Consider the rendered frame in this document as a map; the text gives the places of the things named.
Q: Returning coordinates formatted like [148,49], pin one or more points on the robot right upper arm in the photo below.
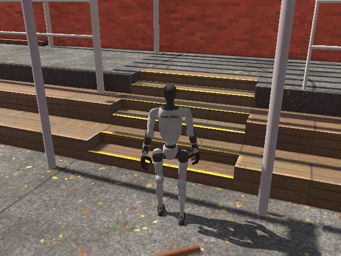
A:
[189,121]

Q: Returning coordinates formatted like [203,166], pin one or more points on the robot left thigh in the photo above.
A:
[157,156]

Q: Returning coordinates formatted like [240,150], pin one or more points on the robot thigh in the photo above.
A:
[182,168]
[157,156]

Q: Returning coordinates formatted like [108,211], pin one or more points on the robot right forearm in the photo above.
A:
[193,142]

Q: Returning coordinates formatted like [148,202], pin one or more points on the robot left upper arm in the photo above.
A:
[151,122]

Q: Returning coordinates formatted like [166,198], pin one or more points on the robot right thigh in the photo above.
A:
[182,168]

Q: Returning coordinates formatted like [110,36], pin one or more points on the robot left hand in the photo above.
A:
[143,163]

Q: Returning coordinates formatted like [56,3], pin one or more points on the robot left forearm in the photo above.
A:
[146,145]

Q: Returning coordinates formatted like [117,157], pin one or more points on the robot right hand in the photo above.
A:
[196,156]

